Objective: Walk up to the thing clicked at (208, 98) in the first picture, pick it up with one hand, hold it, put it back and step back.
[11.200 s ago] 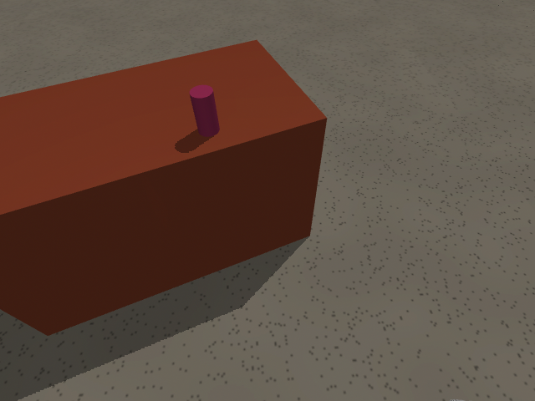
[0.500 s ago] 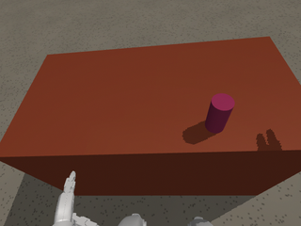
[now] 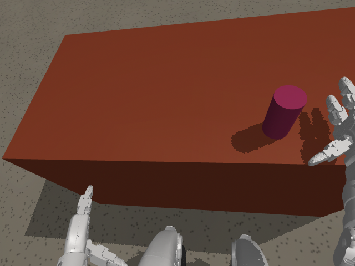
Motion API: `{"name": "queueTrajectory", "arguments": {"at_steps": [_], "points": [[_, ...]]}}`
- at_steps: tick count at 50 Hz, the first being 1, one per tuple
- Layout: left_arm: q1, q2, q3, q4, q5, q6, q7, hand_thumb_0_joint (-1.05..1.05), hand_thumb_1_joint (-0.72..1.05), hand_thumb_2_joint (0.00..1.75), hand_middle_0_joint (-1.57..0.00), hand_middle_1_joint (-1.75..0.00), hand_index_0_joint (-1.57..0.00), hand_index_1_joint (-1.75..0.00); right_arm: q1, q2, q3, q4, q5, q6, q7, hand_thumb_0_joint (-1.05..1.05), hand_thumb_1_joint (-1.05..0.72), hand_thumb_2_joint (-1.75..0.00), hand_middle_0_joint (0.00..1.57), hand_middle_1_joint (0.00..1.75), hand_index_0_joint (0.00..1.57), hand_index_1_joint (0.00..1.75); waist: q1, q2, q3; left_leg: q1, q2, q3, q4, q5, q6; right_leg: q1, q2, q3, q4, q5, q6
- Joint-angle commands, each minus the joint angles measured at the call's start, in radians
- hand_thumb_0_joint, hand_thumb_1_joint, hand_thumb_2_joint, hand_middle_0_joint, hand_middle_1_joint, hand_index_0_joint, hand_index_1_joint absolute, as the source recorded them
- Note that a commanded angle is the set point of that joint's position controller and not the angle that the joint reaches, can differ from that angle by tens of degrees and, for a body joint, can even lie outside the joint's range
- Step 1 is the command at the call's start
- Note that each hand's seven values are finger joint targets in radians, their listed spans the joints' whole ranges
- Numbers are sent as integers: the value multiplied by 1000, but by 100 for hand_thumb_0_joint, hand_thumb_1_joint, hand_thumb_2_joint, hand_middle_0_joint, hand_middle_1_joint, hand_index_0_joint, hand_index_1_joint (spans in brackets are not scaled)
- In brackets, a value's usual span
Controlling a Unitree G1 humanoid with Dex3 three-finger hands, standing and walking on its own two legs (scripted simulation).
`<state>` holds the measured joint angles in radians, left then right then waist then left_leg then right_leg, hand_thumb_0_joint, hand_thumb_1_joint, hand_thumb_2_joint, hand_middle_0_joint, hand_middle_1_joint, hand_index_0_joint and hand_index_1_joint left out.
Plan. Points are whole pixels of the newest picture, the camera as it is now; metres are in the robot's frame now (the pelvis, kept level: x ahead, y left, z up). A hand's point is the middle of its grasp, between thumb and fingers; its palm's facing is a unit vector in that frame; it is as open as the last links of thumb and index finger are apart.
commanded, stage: close in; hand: right
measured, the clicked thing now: (281, 114) +0.44 -0.17 +0.01
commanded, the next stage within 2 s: rest palm in 0.46 s
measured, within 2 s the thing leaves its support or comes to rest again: leaves its support in 1.68 s
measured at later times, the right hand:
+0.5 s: hand (293, 128) +0.40 -0.19 +0.02, palm faces +0.07 +1.00 +0.03, open 17.7 cm
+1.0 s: hand (280, 117) +0.43 -0.17 +0.02, palm faces +0.09 +1.00 +0.01, open 16.1 cm
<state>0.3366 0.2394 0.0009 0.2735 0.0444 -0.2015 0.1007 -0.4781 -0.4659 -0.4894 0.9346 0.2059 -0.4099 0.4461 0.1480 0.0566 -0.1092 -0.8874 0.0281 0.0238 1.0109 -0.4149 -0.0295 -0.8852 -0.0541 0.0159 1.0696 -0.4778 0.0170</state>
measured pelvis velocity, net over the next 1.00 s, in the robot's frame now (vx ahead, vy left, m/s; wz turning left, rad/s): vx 0.00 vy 0.01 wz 0.00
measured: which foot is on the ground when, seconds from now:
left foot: down 0.00-1.00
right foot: down 0.00-1.00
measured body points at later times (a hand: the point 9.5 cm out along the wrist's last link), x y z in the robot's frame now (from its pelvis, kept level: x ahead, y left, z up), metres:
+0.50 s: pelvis -0.01 +0.00 -0.01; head +0.08 -0.03 +0.43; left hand +0.14 +0.27 -0.02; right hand +0.39 -0.24 +0.02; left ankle +0.04 +0.14 -0.67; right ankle +0.02 -0.13 -0.67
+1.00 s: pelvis +0.00 +0.01 -0.01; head +0.09 -0.02 +0.43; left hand +0.15 +0.27 -0.01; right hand +0.42 -0.22 +0.03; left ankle +0.04 +0.14 -0.67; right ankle +0.02 -0.13 -0.67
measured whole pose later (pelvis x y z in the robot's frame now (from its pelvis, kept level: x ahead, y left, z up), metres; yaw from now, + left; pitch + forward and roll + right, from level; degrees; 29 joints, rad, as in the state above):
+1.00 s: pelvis +0.00 +0.01 -0.01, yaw +0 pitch +17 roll +1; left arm 0.44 0.22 0.08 0.03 0.03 -0.05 0.00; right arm -0.50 -0.27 -0.33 0.80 0.09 -0.42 0.08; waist 0.14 0.03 -0.12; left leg -0.93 0.03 0.02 1.09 -0.45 -0.02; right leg -0.92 -0.05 0.01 1.12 -0.50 0.02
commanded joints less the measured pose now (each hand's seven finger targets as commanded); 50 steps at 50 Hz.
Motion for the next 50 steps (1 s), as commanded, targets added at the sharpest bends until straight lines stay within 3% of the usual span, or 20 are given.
{"name": "queueTrajectory", "arguments": {"at_steps": [1,3,6,7,8,10,12,16,19,23,30,33,34,36,38,42,44,46,49,50], "points": [[65,151,112,-230,-6,-21,-6,0,-54,4,-5,-6,-6,-5,-253,-212,-34,-236,13,-79,-88,0,61,-4,4,5,4,5,-70,-206,-433,213,-45,0,-88,248,49,268,44,6,-141,332,-8],[5,183,146,-330,-2,-19,-6,0,-55,4,-5,-5,-5,-5,-368,-246,-31,-392,-13,-97,-132,0,61,-4,4,5,4,5,-78,-252,-572,241,-45,0,-71,305,51,341,36,3,-120,416,-2],[145,108,116,-201,-6,17,-32,0,-55,4,-5,-5,-5,-5,-206,-76,54,-245,-24,-67,-154,0,59,-4,4,5,4,5,-49,-194,-335,162,-48,8,-67,257,53,219,33,3,-131,354,-3],[57,105,103,-280,-8,14,-37,0,-55,4,-5,-5,-5,-5,-243,-74,51,-312,-22,-77,-165,0,60,-3,5,5,5,5,-56,-184,-389,186,-44,7,-69,262,52,229,30,5,-128,347,-5],[-22,164,162,-359,-9,10,-29,0,-55,4,-5,-5,-5,-5,-321,-126,29,-376,-34,-84,-185,0,60,-4,4,5,4,5,-55,-172,-459,204,-43,3,-70,257,51,250,28,5,-127,323,-10],[88,190,201,-263,-7,29,-35,0,-55,4,-5,-5,-5,-5,-285,-128,38,-309,-48,-71,-200,0,61,-4,4,5,4,5,-47,-173,-378,179,-43,4,-75,219,51,223,29,1,-137,265,-13],[84,155,178,-327,-15,28,-48,0,-54,4,-5,-5,-5,-4,-253,-18,90,-330,-42,-70,-204,0,61,-4,4,5,4,5,-28,-133,-386,168,-44,12,-68,231,50,238,24,11,-136,283,-12],[131,124,157,-285,-17,45,-63,0,-54,4,-4,-5,-5,-4,-270,-32,96,-307,-53,-73,-219,0,61,-4,4,5,4,5,-33,-129,-316,139,-42,8,-80,157,47,195,27,5,-144,187,-18],[69,174,212,-351,-19,40,-61,0,-53,4,-4,-5,-5,-4,-338,-41,89,-372,-56,-85,-240,0,61,-4,4,5,4,5,-22,-115,-391,162,-35,-7,-80,139,43,199,31,3,-133,148,-23],[104,132,183,-352,-23,47,-70,0,-53,3,-4,-5,-5,-4,-316,2,119,-349,-67,-79,-267,0,60,-5,3,5,4,5,-24,-104,-333,130,-38,-7,-88,92,41,169,33,0,-135,97,-23],[69,148,190,-397,-22,57,-71,0,-60,9,-4,-3,-2,-5,-323,-2,126,-424,-83,-81,-315,0,61,-3,6,4,6,4,-41,-125,-400,174,-32,-18,-87,101,39,176,35,-5,-129,108,-22],[104,112,160,-403,-19,66,-76,0,-61,9,-4,-4,-2,-6,-265,75,163,-370,-90,-73,-328,0,61,-1,7,4,8,4,-40,-77,-402,223,-32,-18,-84,152,33,158,40,-11,-115,158,-25],[104,116,162,-410,-23,69,-75,0,-61,9,-4,-3,-2,-6,-293,31,134,-435,-84,-77,-337,0,61,-1,8,4,8,4,-45,-78,-415,242,-30,-25,-91,165,32,157,40,-12,-111,171,-26],[145,116,167,-346,-20,81,-76,0,-57,6,-4,-4,-4,-5,-245,72,160,-336,-92,-67,-344,0,61,0,22,6,22,6,-27,-86,-319,184,-34,-14,-87,151,36,145,38,-10,-125,157,-25],[120,100,160,-363,-19,81,-79,0,-56,6,-4,-5,-4,-5,-320,13,123,-385,-104,-82,-356,0,61,-1,32,15,31,15,-33,-109,-351,168,-30,-26,-72,165,36,143,38,-15,-108,167,-26],[134,114,163,-405,-14,87,-80,0,-56,6,-4,-4,-4,-5,-334,48,146,-373,-106,-93,-360,0,61,-4,44,23,44,23,-15,-94,-394,187,-33,-9,-60,212,36,180,36,-11,-102,207,-25],[154,154,209,-415,-18,92,-74,0,-56,6,-4,-4,-3,-5,-352,21,128,-353,-109,-91,-360,0,59,-7,49,27,49,27,13,-79,-424,196,-34,-7,-61,229,32,197,34,-5,-95,221,-27],[148,123,169,-416,-15,96,-82,0,-56,7,-4,-4,-3,-5,-403,11,136,-419,-111,-92,-359,0,57,-9,53,30,53,30,-17,-132,-460,205,-32,-11,-54,260,35,217,39,-13,-93,263,-22],[145,129,173,-389,-16,101,-85,0,-56,7,-4,-4,-3,-5,-351,68,164,-292,-110,-67,-354,0,57,-10,60,34,60,34,-9,-130,-387,160,-38,3,-54,239,39,206,35,-6,-107,267,-16],[137,129,174,-390,-16,103,-86,0,-56,7,-4,-4,-3,-5,-402,14,123,-335,-111,-76,-360,0,56,-12,62,36,62,37,-14,-127,-402,165,-36,-3,-54,226,39,189,35,-5,-104,246,-20]]}}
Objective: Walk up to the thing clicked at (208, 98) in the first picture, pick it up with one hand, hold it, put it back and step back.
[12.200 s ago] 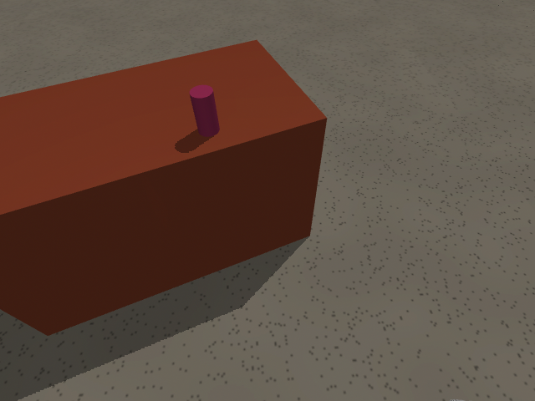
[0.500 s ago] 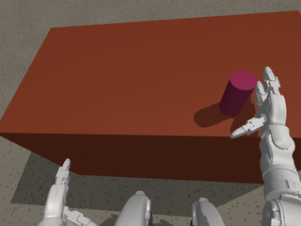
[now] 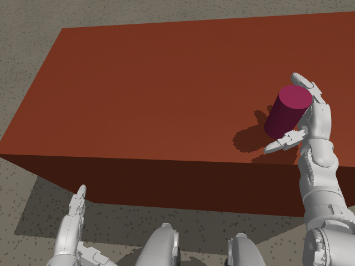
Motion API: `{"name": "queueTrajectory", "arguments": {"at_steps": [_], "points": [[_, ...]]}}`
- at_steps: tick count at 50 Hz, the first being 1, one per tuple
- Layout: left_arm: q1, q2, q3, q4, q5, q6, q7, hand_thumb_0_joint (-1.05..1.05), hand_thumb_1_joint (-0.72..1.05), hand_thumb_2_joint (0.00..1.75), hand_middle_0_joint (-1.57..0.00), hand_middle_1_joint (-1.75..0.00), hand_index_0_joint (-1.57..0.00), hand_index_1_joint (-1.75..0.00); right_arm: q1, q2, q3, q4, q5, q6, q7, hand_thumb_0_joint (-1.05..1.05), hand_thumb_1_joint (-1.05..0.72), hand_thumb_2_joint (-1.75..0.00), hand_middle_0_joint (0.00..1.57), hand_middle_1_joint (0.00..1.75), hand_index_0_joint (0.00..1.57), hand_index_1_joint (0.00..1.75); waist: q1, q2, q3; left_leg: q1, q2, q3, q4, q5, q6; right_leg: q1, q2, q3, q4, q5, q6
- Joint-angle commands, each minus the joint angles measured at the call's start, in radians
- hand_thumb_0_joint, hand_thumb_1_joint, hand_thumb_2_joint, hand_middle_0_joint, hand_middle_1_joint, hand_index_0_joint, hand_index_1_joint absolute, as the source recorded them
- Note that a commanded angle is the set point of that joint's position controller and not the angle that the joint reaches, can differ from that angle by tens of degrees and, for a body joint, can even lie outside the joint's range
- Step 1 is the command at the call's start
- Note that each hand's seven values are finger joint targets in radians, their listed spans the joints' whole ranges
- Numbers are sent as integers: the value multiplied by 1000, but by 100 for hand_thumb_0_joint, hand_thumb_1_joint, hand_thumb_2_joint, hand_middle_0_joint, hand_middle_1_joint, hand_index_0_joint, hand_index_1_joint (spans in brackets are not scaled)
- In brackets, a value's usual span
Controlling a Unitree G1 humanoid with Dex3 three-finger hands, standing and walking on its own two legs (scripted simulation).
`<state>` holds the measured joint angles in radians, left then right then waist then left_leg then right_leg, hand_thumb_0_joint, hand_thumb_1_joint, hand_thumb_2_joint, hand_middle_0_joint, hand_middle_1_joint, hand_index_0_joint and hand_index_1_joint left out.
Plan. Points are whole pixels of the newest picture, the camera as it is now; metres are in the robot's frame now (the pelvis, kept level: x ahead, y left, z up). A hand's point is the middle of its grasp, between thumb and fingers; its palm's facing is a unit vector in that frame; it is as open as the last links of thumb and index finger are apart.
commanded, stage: close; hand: right
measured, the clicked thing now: (285, 114) +0.44 -0.18 +0.03
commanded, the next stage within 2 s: settle in 0.42 s
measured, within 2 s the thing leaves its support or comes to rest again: leaves its support in 0.68 s
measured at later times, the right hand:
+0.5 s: hand (287, 118) +0.43 -0.18 +0.04, palm faces +0.08 +1.00 +0.00, open 9.3 cm
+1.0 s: hand (293, 103) +0.43 -0.17 +0.08, palm faces +0.08 +1.00 +0.00, open 9.2 cm
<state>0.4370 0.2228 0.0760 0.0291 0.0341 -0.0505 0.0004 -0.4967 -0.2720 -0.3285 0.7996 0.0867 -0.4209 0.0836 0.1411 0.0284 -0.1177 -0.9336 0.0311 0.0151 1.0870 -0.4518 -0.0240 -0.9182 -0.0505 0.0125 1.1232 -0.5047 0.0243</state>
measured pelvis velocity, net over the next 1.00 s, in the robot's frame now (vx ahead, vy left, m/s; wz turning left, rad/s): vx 0.00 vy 0.00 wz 0.00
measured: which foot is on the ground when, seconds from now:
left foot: down 0.00-1.00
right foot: down 0.00-1.00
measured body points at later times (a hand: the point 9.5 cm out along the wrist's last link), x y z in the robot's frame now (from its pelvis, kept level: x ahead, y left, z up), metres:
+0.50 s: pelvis +0.00 +0.00 +0.00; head +0.09 -0.03 +0.44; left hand +0.15 +0.26 +0.00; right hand +0.42 -0.23 +0.04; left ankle +0.04 +0.14 -0.65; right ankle +0.02 -0.13 -0.65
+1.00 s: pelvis +0.00 +0.00 +0.02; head +0.07 -0.02 +0.46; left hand +0.15 +0.27 -0.01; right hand +0.42 -0.23 +0.08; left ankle +0.04 +0.14 -0.65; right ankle +0.02 -0.13 -0.65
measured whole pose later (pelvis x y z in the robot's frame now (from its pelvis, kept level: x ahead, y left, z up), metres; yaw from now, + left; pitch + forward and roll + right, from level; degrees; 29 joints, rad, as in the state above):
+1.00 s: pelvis +0.00 +0.00 +0.02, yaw +0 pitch +14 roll +1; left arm 0.39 0.24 0.09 0.15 0.01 -0.03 0.02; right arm -0.53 -0.28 -0.31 0.79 0.10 -0.34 0.10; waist 0.11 0.01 -0.11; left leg -0.82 0.03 0.00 0.99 -0.41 -0.03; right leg -0.80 -0.05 0.00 1.02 -0.46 0.02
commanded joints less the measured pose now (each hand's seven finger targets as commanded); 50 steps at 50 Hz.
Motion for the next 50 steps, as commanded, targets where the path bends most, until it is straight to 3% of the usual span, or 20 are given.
{"name": "queueTrajectory", "arguments": {"at_steps": [1,2,4,6,8,10,12,13,15,17,18,20,22,27,31,35,38,40,42,50], "points": [[21,129,78,-158,-6,-49,13,0,-56,7,-4,-4,-3,-5,-388,-194,-46,-199,5,-69,3,0,58,-13,66,39,66,39,-11,-100,-415,226,-38,5,-130,273,33,232,31,-3,-154,282,-27],[1,117,69,-170,-5,-49,12,0,-56,7,-4,-4,-3,-5,-380,-182,-37,-211,3,-70,2,0,58,-14,68,40,68,41,-22,-105,-445,253,-36,1,-127,297,33,241,33,-8,-152,304,-27],[19,180,131,-160,-5,-44,14,0,-56,6,-4,-4,-3,-5,-312,-143,-24,-102,5,-56,9,0,52,-20,76,48,76,48,1,-70,-405,243,-42,12,-123,306,32,232,33,-2,-156,320,-26],[35,155,97,-160,-2,-37,9,0,-55,6,-4,-4,-3,-4,-361,-203,-54,-216,7,-69,12,0,49,-25,80,52,80,53,-22,-104,-461,272,-40,7,-125,338,33,253,33,-6,-151,360,-25],[28,141,101,-155,-6,-34,7,0,-55,6,-4,-4,-4,-4,-300,-102,13,-150,9,-58,19,0,42,-33,87,61,87,61,-10,-84,-423,259,-43,11,-128,313,35,257,34,-8,-164,331,-24],[-4,159,112,-173,-12,-36,8,0,-55,6,-4,-4,-4,-5,-262,-152,-35,-173,18,-54,19,0,33,-41,92,68,92,68,-35,-57,-410,276,-40,5,-145,278,30,219,38,-11,-171,280,-30],[21,148,100,-141,-9,-30,11,0,-55,5,-4,-4,-4,-4,-359,-207,-48,-271,16,-71,14,0,26,-47,98,74,99,74,-26,-85,-398,268,-39,-5,-156,248,30,216,36,-15,-176,242,-31],[-11,134,92,-168,-9,-38,10,0,-55,6,-4,-4,-4,-4,-313,-116,6,-195,13,-63,18,0,23,-52,99,77,99,77,-4,-63,-381,258,-38,-5,-156,243,28,215,35,-13,-176,231,-34],[4,164,124,-141,-11,-38,18,0,-54,5,-4,-4,-4,-4,-320,-171,-40,-184,19,-68,12,0,16,-58,105,84,105,84,4,-42,-343,241,-37,-5,-161,230,26,193,34,-10,-173,213,-36],[1,126,78,-152,-8,-40,15,0,-55,5,-4,-4,-4,-4,-351,-200,-46,-247,13,-83,12,0,8,-66,110,91,110,91,-13,-70,-411,272,-34,-12,-147,295,26,221,36,-15,-156,278,-36],[20,131,91,-155,-9,-38,18,0,-54,5,-4,-4,-4,-4,-384,-210,-45,-244,8,-85,13,0,4,-71,112,95,113,95,7,-71,-419,275,-33,-17,-150,301,25,227,36,-16,-149,279,-37],[18,142,100,-139,-8,-41,19,0,-54,5,-4,-5,-4,-4,-325,-127,2,-137,14,-70,28,0,-4,-78,116,101,116,101,27,-63,-360,234,-33,-9,-147,273,25,208,35,-10,-154,247,-37],[8,158,102,-163,-11,-44,23,0,-53,4,-4,-5,-5,-4,-395,-215,-45,-206,11,-80,22,0,-11,-89,120,109,121,109,14,-76,-400,222,-36,-6,-149,254,29,234,31,-3,-162,238,-34],[56,135,89,-125,-9,-35,10,0,-55,5,-6,-5,-5,-6,-327,-169,-26,-201,19,-62,25,0,-17,-112,120,126,123,126,-20,-119,-422,239,-40,10,-135,289,34,269,35,-7,-173,309,-21],[-27,174,117,-149,-13,-36,22,0,-56,6,-6,-5,-6,-6,-411,-204,-27,-269,23,-64,23,0,-23,-121,123,132,126,132,-14,-127,-442,244,-41,13,-146,254,37,289,29,5,-193,267,-21],[-34,147,82,-154,-16,-35,26,0,-55,6,-5,-5,-5,-5,-394,-174,-3,-265,21,-43,9,0,-19,-125,125,137,129,137,-26,-97,-428,287,-43,14,-179,244,33,308,32,-3,-219,246,-23],[24,164,110,-50,-16,-25,30,0,-54,5,-5,-5,-5,-5,-358,-180,-15,-179,23,-18,1,0,-17,-125,129,139,133,139,-21,-77,-327,254,-44,16,-193,228,31,277,34,-5,-237,231,-26],[-24,186,137,-86,-18,-33,33,0,-54,5,-5,-5,-6,-5,-432,-214,-18,-257,18,-20,-2,0,-16,-128,128,141,133,141,-21,-115,-401,272,-40,10,-189,260,33,332,31,-3,-239,269,-22],[-6,159,105,-51,-16,-31,28,0,-54,5,-5,-5,-5,-5,-382,-142,15,-187,23,-5,11,0,-16,-127,129,140,134,140,-20,-80,-340,263,-43,21,-197,258,33,316,29,2,-249,280,-21],[-23,164,104,-25,-30,-38,37,0,-54,5,-5,-5,-5,-5,-415,-183,1,-231,40,27,21,0,-17,-129,127,141,132,141,-30,-71,-364,323,-38,9,-242,265,29,352,35,-12,-277,263,-28]]}}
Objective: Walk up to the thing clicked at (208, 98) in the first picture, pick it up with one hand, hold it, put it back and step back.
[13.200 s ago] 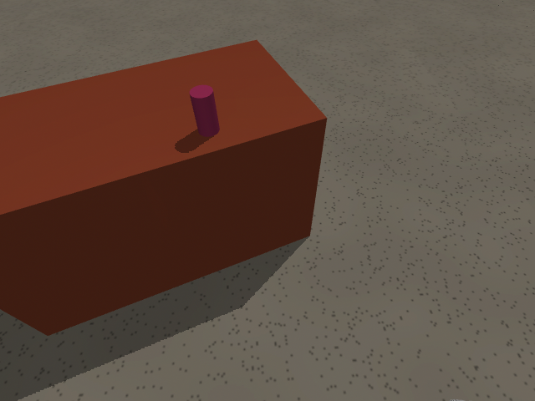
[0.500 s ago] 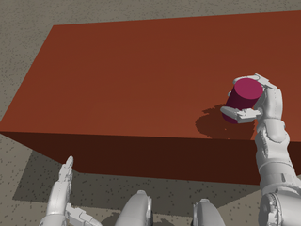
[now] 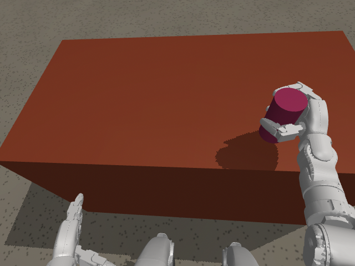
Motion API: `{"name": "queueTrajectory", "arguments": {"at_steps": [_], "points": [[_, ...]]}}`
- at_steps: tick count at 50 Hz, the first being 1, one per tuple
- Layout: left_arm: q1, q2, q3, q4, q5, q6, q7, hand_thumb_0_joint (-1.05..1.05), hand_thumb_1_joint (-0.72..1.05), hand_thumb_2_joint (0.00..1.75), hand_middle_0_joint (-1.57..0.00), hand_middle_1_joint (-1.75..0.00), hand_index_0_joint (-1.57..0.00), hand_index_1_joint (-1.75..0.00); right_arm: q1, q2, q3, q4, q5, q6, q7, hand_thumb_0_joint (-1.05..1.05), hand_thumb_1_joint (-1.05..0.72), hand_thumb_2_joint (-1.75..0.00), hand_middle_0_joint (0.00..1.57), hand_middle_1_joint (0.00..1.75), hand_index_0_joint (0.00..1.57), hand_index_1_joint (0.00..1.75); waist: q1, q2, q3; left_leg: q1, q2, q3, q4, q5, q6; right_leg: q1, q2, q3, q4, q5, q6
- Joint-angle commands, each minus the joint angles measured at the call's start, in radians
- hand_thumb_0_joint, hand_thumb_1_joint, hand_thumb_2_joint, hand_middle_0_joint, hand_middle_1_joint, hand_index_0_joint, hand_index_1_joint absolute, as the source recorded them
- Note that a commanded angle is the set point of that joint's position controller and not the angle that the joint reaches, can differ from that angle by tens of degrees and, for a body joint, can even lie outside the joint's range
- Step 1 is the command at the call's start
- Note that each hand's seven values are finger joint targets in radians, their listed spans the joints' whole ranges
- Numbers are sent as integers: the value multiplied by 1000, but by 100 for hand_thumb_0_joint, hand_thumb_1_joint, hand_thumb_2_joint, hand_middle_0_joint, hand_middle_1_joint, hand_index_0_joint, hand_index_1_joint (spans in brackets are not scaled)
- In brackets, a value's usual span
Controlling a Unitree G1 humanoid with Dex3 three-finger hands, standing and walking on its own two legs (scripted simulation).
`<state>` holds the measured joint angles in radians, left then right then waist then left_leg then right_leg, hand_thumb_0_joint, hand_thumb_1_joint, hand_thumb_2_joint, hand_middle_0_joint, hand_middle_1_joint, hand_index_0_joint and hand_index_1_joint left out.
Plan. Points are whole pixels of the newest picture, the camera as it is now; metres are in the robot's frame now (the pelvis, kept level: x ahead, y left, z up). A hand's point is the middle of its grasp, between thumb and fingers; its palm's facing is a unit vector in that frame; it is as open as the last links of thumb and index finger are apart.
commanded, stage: settle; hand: right
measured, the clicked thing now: (280, 117) +0.43 -0.17 +0.05
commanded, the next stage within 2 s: lift in 0.36 s
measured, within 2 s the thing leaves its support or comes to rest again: neither
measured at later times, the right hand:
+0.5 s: hand (283, 105) +0.43 -0.17 +0.09, palm faces +0.07 +1.00 +0.00, open 9.3 cm
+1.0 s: hand (298, 92) +0.41 -0.17 +0.16, palm faces +0.10 +1.00 -0.01, open 9.2 cm
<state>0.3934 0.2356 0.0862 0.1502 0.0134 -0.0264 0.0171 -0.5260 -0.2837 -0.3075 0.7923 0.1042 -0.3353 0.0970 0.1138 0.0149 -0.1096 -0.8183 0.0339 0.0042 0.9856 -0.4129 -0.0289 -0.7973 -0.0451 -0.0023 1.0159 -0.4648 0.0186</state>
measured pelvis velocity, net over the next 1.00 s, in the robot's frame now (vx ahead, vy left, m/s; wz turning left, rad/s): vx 0.02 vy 0.00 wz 0.00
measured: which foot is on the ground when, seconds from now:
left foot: down 0.00-1.00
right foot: down 0.00-1.00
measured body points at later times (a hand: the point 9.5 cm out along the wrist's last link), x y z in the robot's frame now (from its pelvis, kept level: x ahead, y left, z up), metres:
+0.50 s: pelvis +0.01 +0.00 +0.02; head +0.06 -0.01 +0.46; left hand +0.15 +0.27 -0.02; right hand +0.42 -0.22 +0.09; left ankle +0.04 +0.14 -0.67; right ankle +0.02 -0.13 -0.67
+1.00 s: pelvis +0.02 +0.00 +0.04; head +0.03 +0.01 +0.49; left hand +0.17 +0.26 -0.02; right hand +0.40 -0.22 +0.16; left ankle +0.04 +0.14 -0.67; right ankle +0.02 -0.13 -0.67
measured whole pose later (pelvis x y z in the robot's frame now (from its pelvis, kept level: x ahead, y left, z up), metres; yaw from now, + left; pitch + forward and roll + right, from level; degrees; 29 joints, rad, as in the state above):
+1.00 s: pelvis +0.02 +0.00 +0.04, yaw +0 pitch +5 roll +0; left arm 0.34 0.22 0.07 0.37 -0.02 -0.05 0.06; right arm -0.40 -0.24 -0.22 0.51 0.15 -0.14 0.06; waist 0.04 -0.02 -0.07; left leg -0.49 0.04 0.00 0.73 -0.34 -0.03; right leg -0.46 -0.04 -0.02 0.74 -0.38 0.02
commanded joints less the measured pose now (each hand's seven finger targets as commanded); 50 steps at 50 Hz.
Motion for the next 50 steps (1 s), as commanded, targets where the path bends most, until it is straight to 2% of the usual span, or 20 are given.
{"name": "queueTrajectory", "arguments": {"at_steps": [1,4,8,10,12,15,17,18,20,23,26,31,33,35,37,38,44,46,49,50], "points": [[20,133,76,-123,-9,-63,19,0,-54,5,-5,-5,-5,-5,-351,-161,-24,-193,24,-52,9,0,-18,-131,128,143,133,143,-12,-53,-354,213,-40,20,-143,238,32,228,31,1,-170,238,-23],[-14,113,55,-121,-10,-69,20,0,-54,5,-5,-5,-5,-5,-401,-183,-27,-233,24,-55,4,0,-19,-132,128,144,132,144,-22,-54,-365,256,-35,10,-154,255,31,223,37,-8,-170,246,-27],[-8,148,86,-140,-12,-70,30,0,-54,5,-5,-5,-5,-5,-427,-218,-49,-279,24,-51,-7,0,-20,-132,126,142,131,143,-9,-26,-390,287,-36,9,-171,285,26,253,36,-9,-180,266,-31],[-1,128,72,-99,-12,-69,24,0,-54,5,-5,-5,-5,-5,-393,-161,-18,-228,26,-41,-1,0,-20,-133,127,144,131,144,-16,-43,-344,263,-35,12,-167,291,29,247,37,-8,-190,286,-26],[-29,162,98,-138,-18,-73,31,0,-54,5,-5,-5,-5,-5,-427,-229,-51,-260,22,-42,-5,0,-20,-132,125,142,130,142,-13,-27,-384,285,-35,12,-179,303,28,282,33,-6,-193,295,-28],[-27,96,45,-88,-18,-75,23,0,-54,4,-5,-5,-5,-5,-395,-157,-11,-220,30,-34,10,0,-19,-132,125,142,130,142,-17,-26,-325,284,-29,2,-194,264,26,244,37,-13,-199,244,-31],[-47,113,47,-105,-18,-80,28,0,-55,5,-5,-5,-5,-5,-431,-206,-32,-261,30,-35,12,0,-22,-132,124,142,128,142,-21,-38,-379,299,-31,5,-195,289,27,280,34,-11,-205,276,-29],[-20,139,78,-75,-16,-77,30,0,-55,5,-5,-5,-4,-5,-418,-198,-26,-237,28,-28,14,0,-22,-133,123,142,128,142,-16,-67,-372,280,-34,10,-192,281,30,294,34,-8,-215,275,-25],[-29,127,61,-87,-18,-81,30,0,-54,5,-5,-5,-5,-5,-415,-171,-9,-233,33,-21,20,0,-23,-134,125,144,129,144,-6,-36,-368,285,-35,13,-202,291,27,306,32,-6,-218,282,-27],[-45,149,75,-83,-18,-85,37,0,-55,5,-5,-5,-5,-5,-464,-240,-46,-308,39,-27,14,0,-24,-137,125,145,130,145,-24,-46,-382,322,-29,5,-218,282,24,310,36,-12,-227,266,-30],[-61,123,56,-101,-21,-94,34,0,-53,4,-5,-5,-5,-5,-398,-154,-10,-229,43,-12,13,0,-14,-130,125,142,129,142,-18,-22,-371,322,-35,16,-222,293,24,330,34,-8,-241,284,-28],[-14,113,52,-25,-21,-85,33,0,-52,3,-5,-5,-5,-4,-364,-167,-11,-250,37,2,-4,0,-17,-128,124,140,129,140,-37,-59,-302,330,-33,16,-238,304,28,325,37,-15,-265,303,-25],[-80,127,53,-88,-23,-92,36,0,-52,3,-5,-5,-5,-4,-433,-206,-20,-369,38,-4,-14,0,-17,-126,123,138,127,138,-45,-69,-369,353,-36,17,-246,296,31,377,31,-9,-282,302,-20],[-26,120,53,-42,-22,-91,35,0,-52,4,-5,-5,-5,-5,-331,-110,31,-301,43,22,-10,0,-16,-128,124,140,128,140,-34,-33,-338,359,-41,28,-254,313,28,391,30,-6,-294,322,-19],[-50,133,61,-55,-26,-90,43,0,-53,4,-5,-5,-5,-5,-367,-172,7,-392,43,28,-20,0,-20,-127,125,139,129,139,-45,-65,-360,376,-41,29,-264,331,28,432,26,-6,-306,355,-14],[-37,103,33,-18,-26,-87,39,0,-53,4,-4,-5,-5,-5,-310,-129,32,-354,44,44,-18,0,-18,-127,126,140,130,140,-59,-76,-322,386,-40,32,-267,340,30,419,29,-8,-314,374,-12],[-69,138,70,29,-33,-86,55,0,-53,4,-4,-5,-5,-5,-291,-134,36,-487,62,97,-38,0,-18,-128,126,141,130,141,-64,-18,-299,453,-39,37,-314,364,25,468,26,-11,-356,380,-17],[-91,93,26,57,-36,-81,55,0,-54,5,-4,-5,-4,-5,-288,-142,37,-531,64,112,-42,0,-18,-127,125,139,129,139,-78,-38,-279,472,-37,36,-325,380,25,472,28,-16,-367,397,-16],[-135,123,51,74,-40,-79,60,0,-53,4,-4,-5,-4,-4,-235,-112,62,-523,71,151,-35,0,-19,-127,127,140,130,140,-78,-27,-228,467,-38,39,-354,338,25,484,25,-17,-402,350,-17],[-111,91,25,98,-40,-77,59,0,-53,4,-4,-5,-4,-4,-238,-104,70,-537,74,160,-30,0,-19,-127,126,140,130,140,-73,-24,-203,476,-34,36,-368,327,23,482,29,-24,-408,330,-20]]}}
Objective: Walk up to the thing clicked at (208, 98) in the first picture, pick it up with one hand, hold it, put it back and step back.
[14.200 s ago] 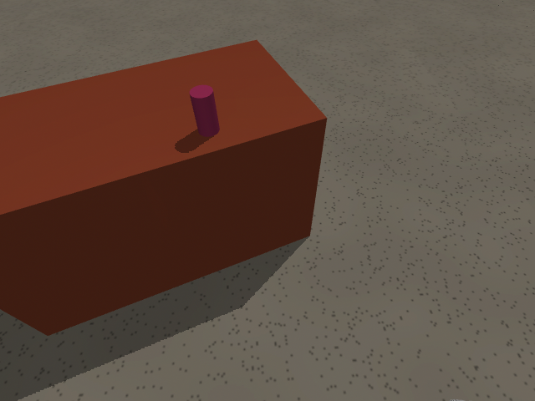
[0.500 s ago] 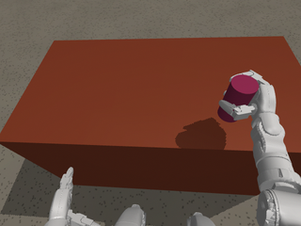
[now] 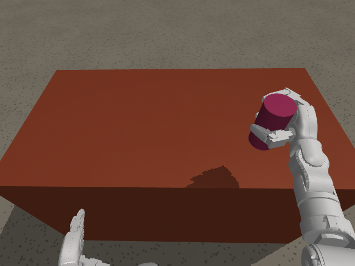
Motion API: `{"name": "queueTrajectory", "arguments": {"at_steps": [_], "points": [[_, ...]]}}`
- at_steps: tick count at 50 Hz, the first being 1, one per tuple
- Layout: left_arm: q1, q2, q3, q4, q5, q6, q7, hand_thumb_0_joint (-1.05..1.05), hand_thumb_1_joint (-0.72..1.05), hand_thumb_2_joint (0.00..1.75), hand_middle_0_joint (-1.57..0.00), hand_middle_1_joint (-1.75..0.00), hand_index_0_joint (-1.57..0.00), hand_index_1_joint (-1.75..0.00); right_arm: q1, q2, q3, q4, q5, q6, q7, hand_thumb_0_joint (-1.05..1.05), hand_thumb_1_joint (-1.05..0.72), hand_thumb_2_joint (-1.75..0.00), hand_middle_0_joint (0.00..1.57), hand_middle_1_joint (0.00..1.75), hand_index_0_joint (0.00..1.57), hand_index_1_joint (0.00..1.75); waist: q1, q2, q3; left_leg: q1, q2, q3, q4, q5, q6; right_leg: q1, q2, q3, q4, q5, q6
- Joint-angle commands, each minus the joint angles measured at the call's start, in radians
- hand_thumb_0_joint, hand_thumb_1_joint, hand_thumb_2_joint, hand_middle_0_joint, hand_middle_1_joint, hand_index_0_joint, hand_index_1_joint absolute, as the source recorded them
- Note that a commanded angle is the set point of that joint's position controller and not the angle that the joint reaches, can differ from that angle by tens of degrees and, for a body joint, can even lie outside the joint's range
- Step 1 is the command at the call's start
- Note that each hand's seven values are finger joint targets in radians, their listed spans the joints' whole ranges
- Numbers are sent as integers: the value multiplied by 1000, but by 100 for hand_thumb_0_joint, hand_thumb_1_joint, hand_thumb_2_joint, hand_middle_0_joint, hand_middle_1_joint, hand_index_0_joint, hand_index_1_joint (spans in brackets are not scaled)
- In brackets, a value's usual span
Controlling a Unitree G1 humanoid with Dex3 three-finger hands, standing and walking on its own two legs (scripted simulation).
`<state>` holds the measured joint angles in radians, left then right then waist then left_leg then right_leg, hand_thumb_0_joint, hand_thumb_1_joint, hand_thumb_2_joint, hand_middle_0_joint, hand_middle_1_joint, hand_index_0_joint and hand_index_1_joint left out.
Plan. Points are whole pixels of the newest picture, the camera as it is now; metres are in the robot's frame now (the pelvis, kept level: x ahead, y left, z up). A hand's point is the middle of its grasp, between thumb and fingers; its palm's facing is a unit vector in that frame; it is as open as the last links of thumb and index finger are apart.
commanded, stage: lift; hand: right
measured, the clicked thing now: (269, 124) +0.39 -0.17 +0.11
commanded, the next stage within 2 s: hold in 0.96 s
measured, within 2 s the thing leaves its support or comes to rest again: neither
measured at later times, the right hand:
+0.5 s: hand (276, 122) +0.35 -0.15 +0.16, palm faces +0.09 +1.00 -0.01, open 9.2 cm
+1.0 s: hand (289, 118) +0.33 -0.17 +0.19, palm faces +0.09 +1.00 -0.02, open 9.2 cm
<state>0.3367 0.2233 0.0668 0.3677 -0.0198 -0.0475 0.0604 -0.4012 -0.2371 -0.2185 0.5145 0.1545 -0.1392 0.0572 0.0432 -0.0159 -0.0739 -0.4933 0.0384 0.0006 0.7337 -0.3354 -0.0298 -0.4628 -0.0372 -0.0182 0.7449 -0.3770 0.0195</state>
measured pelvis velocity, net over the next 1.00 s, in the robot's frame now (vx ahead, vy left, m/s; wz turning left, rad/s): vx -0.01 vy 0.01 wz -0.02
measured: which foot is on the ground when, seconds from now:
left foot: down 0.00-1.00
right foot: down 0.00-1.00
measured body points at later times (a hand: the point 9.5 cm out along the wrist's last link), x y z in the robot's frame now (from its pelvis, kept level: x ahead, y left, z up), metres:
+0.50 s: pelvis -0.01 +0.01 +0.02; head -0.02 +0.03 +0.46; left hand +0.15 +0.28 -0.06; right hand +0.34 -0.21 +0.16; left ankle +0.02 +0.14 -0.71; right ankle +0.00 -0.13 -0.71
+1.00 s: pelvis -0.01 +0.01 +0.02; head -0.03 +0.03 +0.47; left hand +0.16 +0.26 -0.06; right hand +0.32 -0.22 +0.19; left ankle +0.02 +0.14 -0.71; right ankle +0.00 -0.13 -0.71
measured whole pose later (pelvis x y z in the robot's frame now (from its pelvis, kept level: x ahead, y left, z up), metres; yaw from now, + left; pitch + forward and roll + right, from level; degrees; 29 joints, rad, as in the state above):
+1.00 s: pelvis -0.01 +0.01 +0.02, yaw -1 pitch -2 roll +0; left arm 0.24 0.22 0.08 0.61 -0.02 -0.13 0.07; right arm -0.25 -0.23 -0.20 0.10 0.20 0.19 0.07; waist 0.01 -0.05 -0.02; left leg -0.25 0.04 0.02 0.53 -0.24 -0.02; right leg -0.22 -0.03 -0.01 0.52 -0.27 0.02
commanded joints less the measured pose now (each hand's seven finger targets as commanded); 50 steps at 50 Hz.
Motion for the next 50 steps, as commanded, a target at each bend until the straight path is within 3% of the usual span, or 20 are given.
{"name": "queueTrajectory", "arguments": {"at_steps": [1,3,8,12,14,17,20,21,23,27,29,32,35,37,40,42,44,46,47,50], "points": [[-67,109,47,-133,-6,-59,17,0,-53,4,-4,-5,-4,-5,-370,-136,-10,-277,25,-27,14,0,-19,-127,127,140,130,140,6,27,-267,158,-42,44,-117,271,23,169,18,-4,-140,264,-23],[-50,100,38,-85,-8,-57,16,0,-53,4,-4,-5,-4,-4,-343,-167,-34,-301,34,-3,15,0,-19,-127,127,141,131,141,-13,-13,-247,171,-37,44,-128,281,22,175,23,-10,-149,279,-20],[-94,161,97,-97,-8,-64,22,0,-53,4,-4,-5,-4,-4,-357,-195,-53,-410,43,39,11,0,-23,-128,129,141,132,141,-7,16,-257,196,-38,48,-157,267,20,215,23,-8,-176,256,-24],[-132,109,47,-97,-12,-74,24,0,-53,4,-4,-5,-4,-4,-322,-160,-34,-447,53,60,5,0,-25,-126,128,140,132,140,-25,32,-199,214,-28,41,-195,222,15,207,33,-17,-198,210,-29],[-128,132,78,-42,-9,-74,28,0,-53,4,-4,-4,-4,-4,-289,-165,-45,-429,49,81,0,0,-21,-127,128,141,132,141,-28,41,-178,205,-28,40,-207,210,15,210,33,-16,-212,199,-31],[-151,103,45,-50,-6,-82,22,0,-54,5,-3,-4,-3,-4,-293,-146,-23,-482,45,99,3,0,-21,-127,128,141,132,141,-27,27,-208,236,-26,41,-213,231,16,228,35,-17,-222,215,-31],[-161,149,83,-31,-6,-86,28,0,-54,5,-4,-4,-4,-4,-273,-172,-49,-511,52,114,3,0,-22,-127,129,141,132,141,-28,38,-181,235,-26,42,-234,198,15,236,36,-16,-242,185,-31],[-173,130,65,-40,-3,-91,28,0,-53,4,-3,-4,-3,-4,-264,-156,-32,-508,47,119,6,0,-22,-126,128,140,132,140,-26,39,-202,250,-24,40,-238,211,14,251,37,-18,-238,198,-33],[-160,145,86,-7,-3,-93,31,0,-54,5,-3,-4,-3,-4,-261,-166,-51,-522,55,130,2,0,-24,-127,129,141,132,141,-28,54,-186,254,-21,38,-250,201,11,248,40,-18,-246,188,-35],[-182,90,41,18,-4,-105,23,0,-54,5,-3,-4,-3,-4,-229,-135,-30,-528,52,152,1,0,-22,-128,130,142,133,142,-36,45,-161,261,-22,39,-263,194,12,247,40,-17,-263,185,-34],[-198,111,58,28,-2,-108,25,0,-55,5,-4,-4,-3,-4,-260,-175,-57,-569,52,155,-1,0,-24,-128,130,142,134,142,-38,31,-166,262,-20,39,-270,178,12,249,42,-18,-267,171,-34],[-191,154,88,6,-1,-117,31,0,-54,5,-4,-4,-4,-4,-263,-168,-50,-615,55,168,-1,0,-24,-129,130,142,133,142,-20,53,-189,267,-25,47,-272,198,11,288,39,-14,-274,184,-35],[-192,79,27,60,-5,-121,22,0,-55,5,-4,-4,-3,-4,-207,-130,-27,-568,55,193,7,0,-24,-130,131,144,135,144,-44,30,-131,262,-30,58,-277,197,14,260,37,-9,-289,189,-32],[-224,126,73,55,-3,-125,24,0,-55,5,-4,-4,-3,-4,-232,-160,-49,-588,53,203,6,0,-23,-130,130,144,134,144,-36,33,-148,262,-27,54,-284,186,13,274,39,-12,-294,180,-33],[-203,150,88,58,-2,-136,25,0,-54,5,-4,-5,-4,-4,-244,-156,-45,-632,58,218,12,0,-26,-131,131,145,135,145,-26,27,-176,272,-33,61,-284,208,16,309,33,-4,-298,198,-29],[-197,102,49,91,-4,-139,19,0,-55,5,-4,-4,-4,-4,-227,-152,-51,-623,64,226,14,0,-27,-131,132,144,135,144,-38,20,-131,272,-31,62,-290,197,15,286,36,-5,-300,190,-31],[-240,103,51,76,-3,-146,18,0,-55,5,-4,-5,-4,-5,-256,-165,-50,-673,61,229,10,0,-27,-131,131,144,135,144,-39,6,-136,275,-30,59,-301,157,15,280,39,-6,-310,155,-31],[-226,142,86,84,-2,-150,22,0,-55,5,-4,-5,-4,-5,-210,-160,-55,-632,58,246,11,0,-27,-132,132,145,136,145,-33,27,-166,284,-36,64,-292,199,16,310,31,1,-310,194,-29],[-223,119,59,66,-3,-152,17,0,-54,5,-4,-5,-4,-5,-237,-149,-40,-677,62,247,15,0,-27,-132,132,145,135,145,-32,13,-166,291,-34,65,-293,205,17,308,33,1,-309,202,-27],[-212,121,66,98,-3,-150,19,0,-55,5,-4,-5,-4,-5,-221,-149,-48,-651,62,267,16,0,-26,-132,131,145,135,145,-33,32,-160,298,-33,64,-288,265,16,315,34,-2,-299,265,-28]]}}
